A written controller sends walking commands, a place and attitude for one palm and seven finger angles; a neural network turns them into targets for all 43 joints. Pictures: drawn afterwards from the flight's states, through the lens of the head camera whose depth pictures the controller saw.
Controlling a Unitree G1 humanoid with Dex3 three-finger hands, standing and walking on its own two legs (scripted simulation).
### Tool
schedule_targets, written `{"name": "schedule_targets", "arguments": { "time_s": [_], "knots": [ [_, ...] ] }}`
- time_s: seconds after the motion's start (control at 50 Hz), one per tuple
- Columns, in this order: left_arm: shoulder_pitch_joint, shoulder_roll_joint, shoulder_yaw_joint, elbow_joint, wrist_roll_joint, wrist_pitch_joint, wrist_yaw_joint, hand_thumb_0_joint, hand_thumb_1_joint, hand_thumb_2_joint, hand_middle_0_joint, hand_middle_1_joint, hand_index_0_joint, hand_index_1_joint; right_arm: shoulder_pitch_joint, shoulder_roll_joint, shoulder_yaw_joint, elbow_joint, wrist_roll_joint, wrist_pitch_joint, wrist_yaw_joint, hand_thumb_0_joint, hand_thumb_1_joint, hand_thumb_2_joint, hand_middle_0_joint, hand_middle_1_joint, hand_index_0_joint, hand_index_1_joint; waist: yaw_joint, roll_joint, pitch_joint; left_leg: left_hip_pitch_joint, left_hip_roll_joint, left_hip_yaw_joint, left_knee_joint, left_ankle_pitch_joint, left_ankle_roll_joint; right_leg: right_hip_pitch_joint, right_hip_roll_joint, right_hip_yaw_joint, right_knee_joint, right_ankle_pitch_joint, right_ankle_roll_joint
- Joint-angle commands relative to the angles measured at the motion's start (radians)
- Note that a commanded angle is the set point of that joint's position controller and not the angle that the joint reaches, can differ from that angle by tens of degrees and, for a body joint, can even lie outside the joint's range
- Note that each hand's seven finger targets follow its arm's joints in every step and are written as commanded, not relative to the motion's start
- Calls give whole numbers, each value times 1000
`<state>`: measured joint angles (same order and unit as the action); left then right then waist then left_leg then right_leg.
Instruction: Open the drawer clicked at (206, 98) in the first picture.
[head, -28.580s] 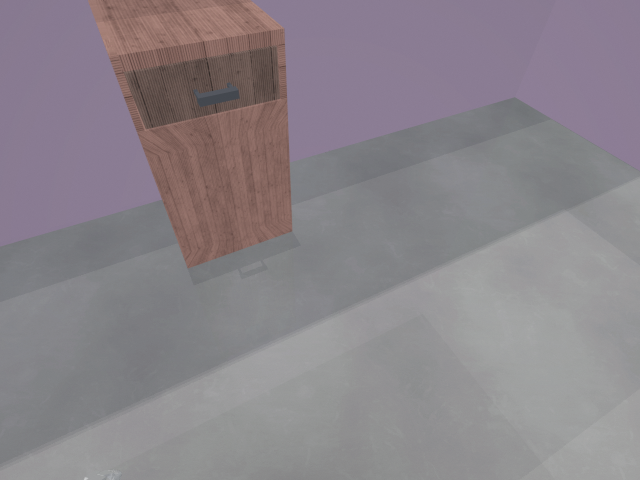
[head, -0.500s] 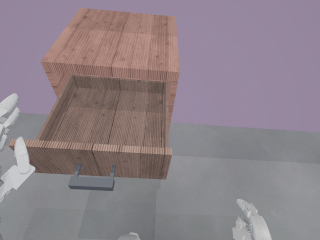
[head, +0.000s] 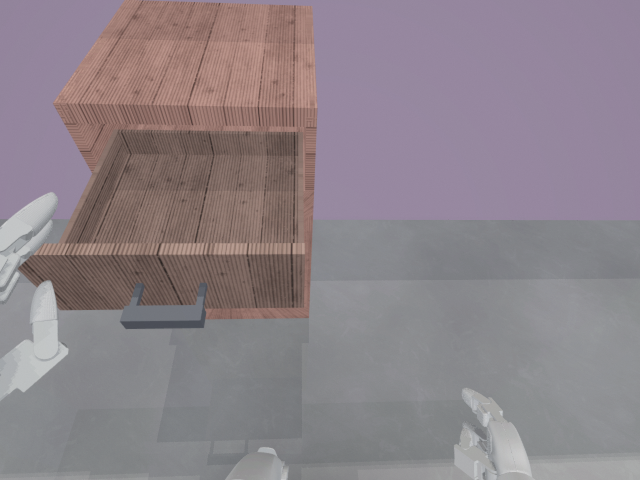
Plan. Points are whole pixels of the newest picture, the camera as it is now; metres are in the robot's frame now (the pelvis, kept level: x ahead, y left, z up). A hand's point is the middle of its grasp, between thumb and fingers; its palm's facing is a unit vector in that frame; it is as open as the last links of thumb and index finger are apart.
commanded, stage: step back with the hand held close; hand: left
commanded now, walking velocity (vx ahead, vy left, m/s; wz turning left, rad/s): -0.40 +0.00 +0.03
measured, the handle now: (167, 303) +0.36 +0.25 -0.06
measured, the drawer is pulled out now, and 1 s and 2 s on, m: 0.29 0.29 0.29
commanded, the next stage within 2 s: stop stepping back and stand still in 0.08 s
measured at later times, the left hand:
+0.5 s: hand out of the picture +0.05 +0.18 +0.18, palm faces +0.41 -0.78 -0.47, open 7.4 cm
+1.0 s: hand out of the picture +0.01 +0.20 +0.17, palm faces +0.49 -0.77 -0.42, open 7.4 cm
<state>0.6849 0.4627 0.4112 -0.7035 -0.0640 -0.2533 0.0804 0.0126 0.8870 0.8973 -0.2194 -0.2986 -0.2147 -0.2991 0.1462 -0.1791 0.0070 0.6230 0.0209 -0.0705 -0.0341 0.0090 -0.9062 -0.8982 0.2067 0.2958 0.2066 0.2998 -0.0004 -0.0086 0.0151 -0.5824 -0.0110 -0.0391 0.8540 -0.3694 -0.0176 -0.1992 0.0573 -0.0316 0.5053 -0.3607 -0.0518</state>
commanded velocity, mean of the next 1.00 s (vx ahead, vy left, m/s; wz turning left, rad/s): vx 0.08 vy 0.07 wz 0.00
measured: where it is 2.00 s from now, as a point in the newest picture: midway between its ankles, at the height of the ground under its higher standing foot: outside the picture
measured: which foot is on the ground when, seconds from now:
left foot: up 0.00-0.08, down 0.10-0.32, up 0.34-0.60, down 0.62-1.00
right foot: down 0.00-1.00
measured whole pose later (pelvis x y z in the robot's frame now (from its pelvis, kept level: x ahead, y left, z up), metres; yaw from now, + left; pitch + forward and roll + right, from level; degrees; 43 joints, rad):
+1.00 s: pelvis -0.15 -0.05 +0.00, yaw +7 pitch -2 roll +1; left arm 0.61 0.35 0.33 -0.57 -0.01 -0.19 0.17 0.01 0.89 0.90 -0.21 -0.30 -0.21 -0.30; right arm 0.24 -0.18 0.01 0.60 -0.01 -0.10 -0.04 0.01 -0.91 -0.90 0.20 0.30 0.20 0.30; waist -0.01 -0.04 0.00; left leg -0.23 -0.01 0.03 0.55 -0.28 0.02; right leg -0.36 0.01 -0.05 0.70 -0.36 -0.02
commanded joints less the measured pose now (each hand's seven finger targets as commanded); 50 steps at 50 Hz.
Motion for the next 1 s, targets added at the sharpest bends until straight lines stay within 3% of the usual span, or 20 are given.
{"name": "schedule_targets", "arguments": {
  "time_s": [0.0, 0.04, 0.06, 0.08, 0.1, 0.16, 0.26, 0.28, 0.32, 0.34, 0.4, 0.52, 0.6, 0.66, 0.7, 0.76, 0.78, 0.86, 0.92, 0.98],
  "knots": [
    [-66, 92, 105, -50, 25, -4, 57, 0, 900, 900, -200, -300, -200, -300, -149, -83, -5, -171, -6, -3, -50, 0, -900, -900, 200, 300, 200, 300, -35, -87, -73, 55, -25, 57, -230, -39, -5, 90, -249, 67, 30, 1114, -27],
    [-83, 91, 73, -99, 9, 3, 64, 0, 900, 900, -200, -300, -200, -300, -108, -127, -32, -177, 3, 3, -54, 0, -900, -900, 200, 300, 200, 300, -34, 4, -134, 310, 78, 16, -504, 622, 31, 24, -140, 4, 152, 835, 58],
    [-109, 101, 70, -155, 5, 1, 66, 0, 900, 900, -200, -300, -200, -300, -86, -147, -61, -187, 5, -5, -41, 0, -900, -900, 200, 300, 200, 300, -13, 85, -192, 486, 238, -124, -443, 978, 91, -137, -85, 20, 231, 313, 78],
    [-118, 72, 38, -172, -4, -17, 57, 0, 900, 900, -200, -300, -200, -300, -48, -157, -77, -184, 19, -34, -21, 0, -900, -900, 200, 300, 200, 300, -14, 150, -209, 549, 344, -169, -470, 1020, 133, -217, -66, 72, 342, -118, 63],
    [-44, 60, 48, -86, 14, -10, 65, 0, 900, 900, -200, -300, -200, -300, -47, -136, -85, -170, -5, -53, -18, 0, -900, -900, 200, 300, 200, 300, -9, 184, -197, 520, 358, -198, -447, 985, 174, -270, -40, 92, 439, -220, 56],
    [-37, 89, 81, -257, 5, 11, 72, 0, 900, 900, -200, -300, -200, -300, -42, -136, -71, -166, -28, -74, -9, 0, -900, -900, 200, 300, 200, 300, 3, 201, -215, 380, 324, -195, -473, 791, 193, -214, -42, 81, 462, -153, 76],
    [81, 119, 156, -241, 3, 24, 93, 0, 900, 900, -200, -300, -200, -300, -53, -150, -56, -236, 1, -66, -9, 0, -900, -900, 200, 300, 200, 300, 10, 221, -128, -9, 129, -22, -458, -226, 70, 144, -40, -60, 40, -4, 56],
    [63, 127, 158, -218, 10, 22, 90, 0, 900, 900, -200, -300, -200, -300, -43, -141, -58, -238, 3, -57, -10, 0, -900, -900, 200, 300, 200, 300, 0, 103, -96, -16, 44, 53, -290, -253, 28, 99, -109, 5, -87, -32, 24],
    [-41, 123, 141, -164, 1, 37, 92, 0, 900, 900, -200, -300, -200, -300, -28, -144, -75, -226, 8, -42, -15, 0, -900, -900, 200, 300, 200, 300, -9, -253, -66, 47, -24, 1, 335, -133, -10, -273, -480, 571, -394, -434, -129],
    [-76, 82, 100, -106, 8, 37, 81, 0, 900, 900, -200, -300, -200, -300, -4, -155, -82, -184, -7, -38, -12, 0, -900, -900, 200, 300, 200, 300, -52, -211, -25, 53, -5, -38, 465, -21, -8, -354, -459, 517, -382, -405, -113],
    [-91, 82, 74, -37, 16, 24, 74, 0, 900, 900, -200, -300, -200, -300, -46, -144, -65, -183, -11, -27, -24, 0, -900, -900, 200, 300, 200, 300, -51, -76, -19, 75, 53, -7, 271, 27, 9, -289, -359, 230, -305, -236, -58],
    [-51, 71, 54, -37, 52, -2, 106, 0, 900, 900, -200, -300, -200, -300, -22, -134, -52, -160, -23, -86, -30, 0, -900, -900, 200, 300, 200, 300, -13, -148, -74, 275, -2, 141, -399, -49, 72, -43, -313, 212, -277, -195, -34],
    [-63, 89, 66, -147, 38, -33, 110, 0, 900, 900, -200, -300, -200, -300, 7, -180, -81, -195, -23, -98, -23, 0, -900, -900, 200, 300, 200, 300, -8, 146, -106, 398, 150, -27, -554, 116, 130, -3, -128, 58, 35, 68, 50],
    [-58, 80, 77, -109, 47, -13, 107, 0, 900, 900, -200, -300, -200, -300, -10, -150, -59, -177, -6, -90, -24, 0, -900, -900, 200, 300, 200, 300, -10, 226, -6, 144, 182, -72, -583, -176, 136, 28, -85, -15, 80, -32, 54],
    [-90, 83, 80, -60, 42, -9, 106, 0, 900, 900, -200, -300, -200, -300, -11, -154, -67, -170, 0, -91, -30, 0, -900, -900, 200, 300, 200, 300, -12, 70, 31, 96, 118, -13, -470, -160, 109, 35, -98, 69, -24, -68, 47],
    [-87, 65, 61, 22, 44, -15, 98, 0, 900, 900, -200, -300, -200, -300, 11, -145, -78, -162, -6, -77, -25, 0, -900, -900, 200, 300, 200, 300, -20, -187, -6, 140, -10, 78, -86, -125, 61, -77, -331, 467, -342, -422, -43],
    [-103, 51, 44, 24, 45, -18, 94, 0, 900, 900, -200, -300, -200, -300, 13, -148, -80, -155, -11, -70, -18, 0, -900, -900, 200, 300, 200, 300, -24, -196, -6, 136, 1, 55, -19, -100, 59, -86, -369, 488, -353, -373, -69],
    [-122, 49, 27, -38, 47, -12, 99, 0, 900, 900, -200, -300, -200, -300, 12, -125, -47, -154, -20, -59, -17, 0, -900, -900, 200, 300, 200, 300, -36, -87, -41, 384, 18, 76, -380, -11, 74, -183, -265, 210, -212, -240, -44],
    [-151, 56, 37, -165, 48, -23, 112, 0, 900, 900, -200, -300, -200, -300, -6, -150, -48, -178, -28, -77, -18, 0, -900, -900, 200, 300, 200, 300, -12, 286, -15, 316, 272, -299, -667, -204, 164, -200, -41, -10, 226, -73, 59],
    [-124, 55, 40, -93, 56, 11, 107, 0, 900, 900, -200, -300, -200, -300, 1, -114, -37, -166, -18, -102, -11, 0, -900, -900, 200, 300, 200, 300, -9, 182, 39, 191, 244, -170, -618, -48, 158, -120, -60, 7, 243, -21, 66]
  ]
}}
